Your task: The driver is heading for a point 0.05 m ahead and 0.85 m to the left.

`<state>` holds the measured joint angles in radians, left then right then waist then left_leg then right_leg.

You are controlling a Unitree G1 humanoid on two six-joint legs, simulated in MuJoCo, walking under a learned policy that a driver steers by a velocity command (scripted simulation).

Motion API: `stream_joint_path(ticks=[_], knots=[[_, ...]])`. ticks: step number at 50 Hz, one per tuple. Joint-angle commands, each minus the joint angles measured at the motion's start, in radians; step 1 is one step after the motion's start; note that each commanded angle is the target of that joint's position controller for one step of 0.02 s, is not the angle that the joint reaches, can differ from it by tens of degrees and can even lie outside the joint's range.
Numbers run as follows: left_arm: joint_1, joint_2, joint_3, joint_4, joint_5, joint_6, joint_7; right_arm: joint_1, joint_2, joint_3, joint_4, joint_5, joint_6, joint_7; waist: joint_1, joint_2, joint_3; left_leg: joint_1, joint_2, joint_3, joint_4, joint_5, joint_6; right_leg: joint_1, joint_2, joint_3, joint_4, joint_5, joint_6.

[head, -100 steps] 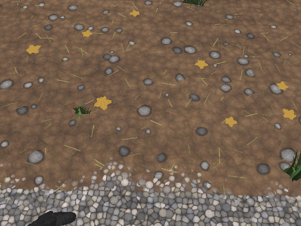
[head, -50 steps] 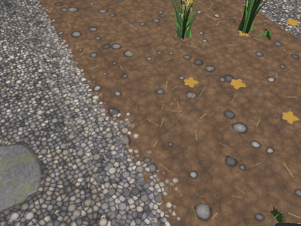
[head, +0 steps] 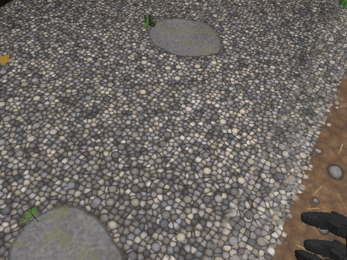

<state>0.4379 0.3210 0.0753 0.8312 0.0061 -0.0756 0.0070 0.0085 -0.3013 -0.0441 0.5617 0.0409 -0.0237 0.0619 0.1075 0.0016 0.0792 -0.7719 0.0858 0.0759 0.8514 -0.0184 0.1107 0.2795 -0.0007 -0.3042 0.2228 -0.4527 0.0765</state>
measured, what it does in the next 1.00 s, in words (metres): walks ahead, turning left: left foot, then right foot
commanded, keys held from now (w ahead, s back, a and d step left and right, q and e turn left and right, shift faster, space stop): w+q+shift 0.62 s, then w+shift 0.38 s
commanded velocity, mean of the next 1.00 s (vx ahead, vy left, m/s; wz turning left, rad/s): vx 1.00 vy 0.00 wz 0.81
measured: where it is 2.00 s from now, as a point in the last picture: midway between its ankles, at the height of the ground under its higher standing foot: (43, 101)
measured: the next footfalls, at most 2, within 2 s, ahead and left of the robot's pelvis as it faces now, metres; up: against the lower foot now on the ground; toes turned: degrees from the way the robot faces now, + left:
left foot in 0.06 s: +0.26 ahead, +0.06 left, +0.00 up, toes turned +7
right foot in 0.48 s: +0.72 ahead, -0.02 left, +0.00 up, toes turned +36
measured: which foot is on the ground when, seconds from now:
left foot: up 0.00-0.04, down 0.06-0.50, up 0.52-0.94, down 0.96-1.00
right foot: down 0.00-0.06, up 0.08-0.46, down 0.48-0.98, up 1.00-1.00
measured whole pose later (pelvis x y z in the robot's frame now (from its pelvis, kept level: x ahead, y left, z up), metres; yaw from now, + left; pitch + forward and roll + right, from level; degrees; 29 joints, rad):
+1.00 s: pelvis +0.78 +0.30 -0.01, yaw +48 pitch +1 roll -1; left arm 0.49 0.27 0.02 0.89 -0.01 -0.07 0.01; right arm 0.01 -0.27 -0.03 0.58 0.02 -0.06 0.05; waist 0.05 -0.01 0.07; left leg -0.58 -0.04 0.04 0.71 -0.14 0.12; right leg 0.12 -0.12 -0.09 0.75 -0.44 0.02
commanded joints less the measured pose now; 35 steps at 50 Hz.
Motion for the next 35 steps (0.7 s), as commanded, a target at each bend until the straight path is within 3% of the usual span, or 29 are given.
stream_joint_path(ticks=[1, 2, 3, 4, 5, 6, 7, 8, 9, 10, 11, 14, 16, 17, 19, 21, 22, 23, 24, 25, 26, 27, 28, 29, 30, 31, 33, 35], knots=[[-0.117, 0.267, 0.054, -0.098, -0.009, 0.009, 0.011, 0.157, -0.15, -0.066, -0.03, 0.019, -0.005, 0.005, -0.228, -0.148, -0.062, 0.412, -0.15, 0.127, -0.013, -0.104, 0.057, -0.195, -0.254, 0.037, 0.266, 1.597, -0.13], [-0.163, 0.271, 0.057, -0.122, -0.015, 0.013, 0.012, 0.367, -0.218, -0.103, 0.026, 0.019, 0.006, -0.001, -0.333, -0.158, -0.163, 0.685, -0.171, 0.105, -0.042, -0.14, 0.095, -0.302, -0.257, 0.058, 0.514, 1.629, -0.137], [-0.213, 0.22, 0.043, -0.14, -0.025, 0.003, 0.016, 0.582, -0.265, -0.134, 0.103, 0.019, 0.018, -0.018, -0.419, -0.042, -0.208, 1.031, -0.13, -0.026, -0.185, -0.06, 0.151, -0.564, -0.168, 0.07, 0.895, 1.106, -0.098], [-0.179, 0.029, -0.013, -0.183, 0.006, -0.036, 0.007, 0.525, -0.317, -0.133, 0.103, 0.015, 0.022, -0.026, -0.267, 0.332, -0.167, 1.163, -0.027, -0.339, -0.212, -0.004, 0.231, -0.899, 0.05, 0.141, 1.333, -0.082, -0.062], [-0.106, 0.035, -0.035, -0.265, -0.037, -0.088, -0.003, 0.448, -0.287, -0.106, 0.034, -0.021, -0.015, -0.019, -0.184, 0.325, -0.429, 1.298, 0.163, -0.933, -0.468, -0.545, 0.421, -1.13, 0.075, 0.419, 1.449, -0.114, -0.082], [-0.263, 0.129, -0.02, -0.28, -0.054, -0.114, -0.003, 0.466, -0.21, -0.097, 0.029, -0.023, -0.039, -0.018, -0.247, 0.111, -0.338, 1.191, 0.166, -0.986, -0.603, -0.659, 0.338, -1.149, 0.015, 0.464, 1.34, -0.001, -0.117], [-0.312, 0.113, -0.02, -0.298, -0.063, -0.118, -0.001, 0.434, -0.194, -0.089, 0.05, -0.029, -0.061, -0.014, -0.185, -0.012, -0.173, 1.006, 0.154, -0.933, -0.644, -0.603, 0.301, -1.14, -0.008, 0.454, 1.222, 0.053, -0.123], [-0.299, 0.093, -0.026, -0.271, -0.038, -0.11, 0.006, 0.367, -0.168, -0.079, 0.048, -0.031, -0.077, -0.012, -0.13, -0.108, -0.118, 0.848, 0.118, -0.843, -0.627, -0.501, 0.271, -1.051, -0.053, 0.468, 1.134, 0.093, -0.111], [-0.256, 0.089, -0.02, -0.254, -0.019, -0.096, 0.004, 0.302, -0.155, -0.074, 0.041, -0.035, -0.082, -0.019, -0.076, -0.096, -0.078, 0.713, 0.062, -0.753, -0.613, -0.424, 0.263, -0.97, -0.071, 0.48, 1.067, 0.124, -0.088], [-0.239, 0.099, -0.015, -0.245, -0.011, -0.078, -0.002, 0.269, -0.134, -0.066, 0.038, -0.037, -0.08, -0.028, -0.049, -0.06, -0.045, 0.62, 0.021, -0.682, -0.625, -0.371, 0.258, -0.923, -0.081, 0.479, 1.013, 0.132, -0.066], [-0.247, 0.098, -0.013, -0.246, -0.003, -0.066, -0.004, 0.261, -0.118, -0.06, 0.047, -0.026, -0.078, -0.037, -0.043, -0.045, -0.018, 0.56, -0.002, -0.623, -0.637, -0.322, 0.252, -0.903, -0.09, 0.463, 0.938, 0.131, -0.047], [-0.437, 0.037, -0.034, -0.312, 0.02, -0.056, -0.008, 0.293, -0.104, -0.055, 0.077, -0.011, -0.069, -0.073, -0.107, -0.032, 0.057, 0.377, -0.09, -0.465, -0.652, -0.177, 0.215, -0.825, -0.058, 0.379, 0.641, 0.328, 0.002], [-0.524, -0.012, -0.044, -0.346, 0.016, -0.059, -0.019, 0.313, -0.119, -0.063, 0.098, -0.009, -0.057, -0.084, -0.158, 0.0, 0.05, 0.284, -0.137, -0.409, -0.628, -0.21, 0.158, -0.685, -0.01, 0.339, 0.439, 0.532, 0.01], [-0.55, -0.007, -0.038, -0.358, 0.003, -0.063, -0.023, 0.34, -0.131, -0.069, 0.11, -0.009, -0.055, -0.083, -0.185, 0.013, 0.034, 0.264, -0.128, -0.428, -0.624, -0.258, 0.142, -0.615, 0.011, 0.338, 0.391, 0.598, 0.012], [-0.563, 0.04, -0.015, -0.37, -0.029, -0.066, -0.022, 0.369, -0.127, -0.072, 0.131, 0.003, -0.056, -0.085, -0.196, 0.058, 0.011, 0.354, -0.105, -0.489, -0.576, -0.309, 0.118, -0.588, 0.012, 0.394, 0.323, 0.611, 0.016], [-0.57, 0.076, 0.002, -0.379, -0.045, -0.07, -0.02, 0.387, -0.111, -0.074, 0.149, 0.012, -0.049, -0.09, -0.189, 0.089, 0.009, 0.503, -0.073, -0.54, -0.497, -0.247, 0.099, -0.622, 0.001, 0.421, 0.269, 0.536, 0.005], [-0.531, 0.097, 0.016, -0.373, -0.049, -0.073, -0.019, 0.39, -0.11, -0.077, 0.156, 0.009, -0.042, -0.091, -0.162, 0.104, -0.015, 0.563, -0.055, -0.551, -0.437, -0.143, 0.086, -0.593, 0.002, 0.414, 0.269, 0.481, -0.008], [-0.389, 0.134, 0.042, -0.346, -0.053, -0.075, -0.014, 0.372, -0.113, -0.077, 0.153, -0.006, -0.035, -0.087, -0.08, 0.112, -0.103, 0.6, -0.073, -0.53, -0.287, 0.048, 0.058, -0.457, 0.012, 0.392, 0.287, 0.416, -0.032], [-0.146, 0.153, 0.058, -0.31, -0.057, -0.065, -0.003, 0.319, -0.1, -0.064, 0.128, -0.035, -0.031, -0.074, 0.058, 0.12, -0.265, 0.515, -0.1, -0.483, -0.022, 0.139, 0.014, -0.176, -0.049, 0.403, 0.377, 0.349, -0.06], [0.054, 0.197, 0.059, -0.275, -0.038, -0.055, 0.005, 0.359, 0.019, -0.029, 0.098, -0.057, -0.032, -0.065, 0.078, -0.07, -0.449, 0.26, -0.176, -0.402, 0.351, -0.276, -0.014, 0.189, -0.221, 0.642, 0.411, 0.06, -0.116], [0.027, 0.259, 0.064, -0.252, 0.002, -0.06, -0.025, 0.515, 0.044, 0.0, 0.044, 0.04, -0.046, -0.064, -0.051, -0.611, -0.574, 0.001, -0.185, -0.33, 0.638, -0.525, -0.037, 0.297, -0.46, 1.318, 0.087, -0.385, -0.258], [-0.072, 0.127, 0.042, -0.299, 0.002, -0.051, -0.023, 0.443, -0.053, -0.012, 0.082, 0.053, -0.034, -0.075, -0.012, -0.414, -0.406, -0.086, -0.088, -0.284, 0.687, -0.409, -0.052, 0.18, -0.417, 1.275, 0.028, -0.571, -0.238], [-0.105, 0.081, 0.03, -0.287, -0.001, -0.034, -0.012, 0.317, -0.107, -0.022, 0.068, 0.024, -0.029, -0.071, 0.012, -0.247, -0.257, -0.09, -0.068, -0.223, 0.682, -0.355, -0.059, 0.032, -0.372, 1.061, 0.038, -0.387, -0.209], [-0.117, 0.088, 0.029, -0.262, 0.012, -0.023, -0.008, 0.246, -0.101, -0.024, 0.056, -0.003, -0.026, -0.07, -0.003, -0.068, -0.181, -0.045, -0.03, -0.203, 0.646, -0.339, -0.056, -0.1, -0.333, 0.906, 0.048, -0.16, -0.196], [-0.136, 0.079, 0.027, -0.235, 0.019, -0.022, -0.005, 0.2, -0.09, -0.028, 0.035, -0.016, -0.025, -0.065, -0.027, -0.036, -0.114, -0.012, 0.011, -0.207, 0.582, -0.313, -0.048, -0.213, -0.309, 0.786, 0.051, 0.01, -0.203], [-0.156, 0.057, 0.019, -0.213, 0.021, -0.028, -0.003, 0.199, -0.076, -0.029, 0.028, -0.005, -0.015, -0.058, -0.057, -0.058, -0.08, 0.031, 0.045, -0.213, 0.542, -0.311, -0.042, -0.292, -0.286, 0.694, 0.036, 0.094, -0.199], [-0.155, 0.008, 0.003, -0.165, -0.007, -0.037, -0.015, 0.187, -0.02, -0.016, 0.014, 0.01, 0.002, -0.055, -0.083, -0.084, -0.041, 0.032, 0.066, -0.207, 0.483, -0.346, -0.031, -0.354, -0.263, 0.586, -0.002, 0.163, -0.206], [-0.14, 0.025, 0.007, -0.133, -0.019, -0.043, -0.022, 0.158, 0.01, -0.002, 0.002, 0.002, 0.005, -0.052, -0.097, -0.049, 0.01, -0.025, 0.064, -0.219, 0.418, -0.297, -0.036, -0.371, -0.28, 0.525, -0.05, 0.222, -0.233]])
Velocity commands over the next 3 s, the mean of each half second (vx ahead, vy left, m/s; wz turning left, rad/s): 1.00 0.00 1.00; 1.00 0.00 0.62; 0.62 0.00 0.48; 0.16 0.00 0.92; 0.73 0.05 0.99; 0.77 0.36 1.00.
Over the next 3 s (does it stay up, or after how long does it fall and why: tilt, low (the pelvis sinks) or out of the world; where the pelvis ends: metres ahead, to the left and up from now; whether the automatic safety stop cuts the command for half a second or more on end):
stays up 0.79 1.19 0.02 its command is cut before an obstacle after 2.5 s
